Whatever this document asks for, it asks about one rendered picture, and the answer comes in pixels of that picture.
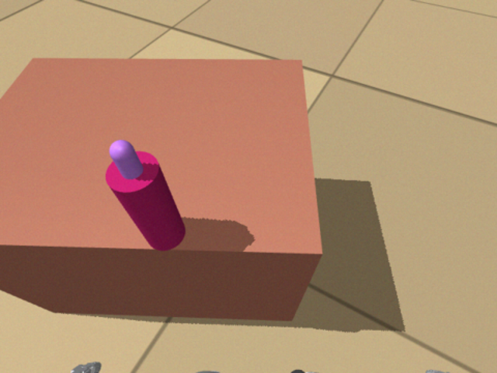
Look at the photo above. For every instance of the bottle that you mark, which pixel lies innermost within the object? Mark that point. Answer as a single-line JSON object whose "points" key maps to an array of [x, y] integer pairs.
{"points": [[137, 181]]}

